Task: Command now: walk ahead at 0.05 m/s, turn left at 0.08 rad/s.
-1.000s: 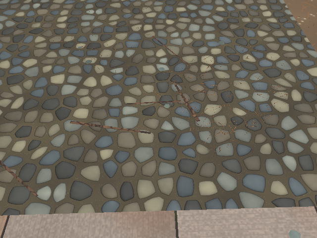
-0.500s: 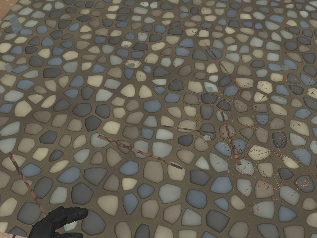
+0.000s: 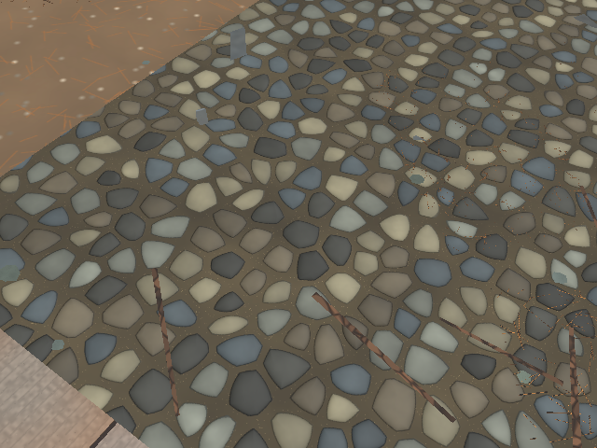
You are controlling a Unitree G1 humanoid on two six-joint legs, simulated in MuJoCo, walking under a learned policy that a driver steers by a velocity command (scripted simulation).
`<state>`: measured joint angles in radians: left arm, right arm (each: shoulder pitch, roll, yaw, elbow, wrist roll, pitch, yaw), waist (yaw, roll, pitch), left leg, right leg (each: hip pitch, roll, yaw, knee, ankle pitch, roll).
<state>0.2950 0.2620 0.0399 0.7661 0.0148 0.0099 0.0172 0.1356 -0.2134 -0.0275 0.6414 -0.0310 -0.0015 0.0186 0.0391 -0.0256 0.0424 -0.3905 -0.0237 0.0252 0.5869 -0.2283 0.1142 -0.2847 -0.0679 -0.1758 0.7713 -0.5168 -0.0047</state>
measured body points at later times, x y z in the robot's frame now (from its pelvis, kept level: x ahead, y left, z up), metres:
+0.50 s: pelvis -0.02 -0.02 +0.02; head +0.00 -0.05 +0.47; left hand +0.11 +0.23 -0.09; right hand +0.05 -0.31 -0.11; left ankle +0.02 +0.10 -0.65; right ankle -0.04 -0.09 -0.72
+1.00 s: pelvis -0.02 +0.02 +0.02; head +0.02 +0.03 +0.47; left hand +0.22 +0.20 -0.11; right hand -0.03 -0.29 -0.06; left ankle +0.03 +0.09 -0.72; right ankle -0.10 -0.07 -0.64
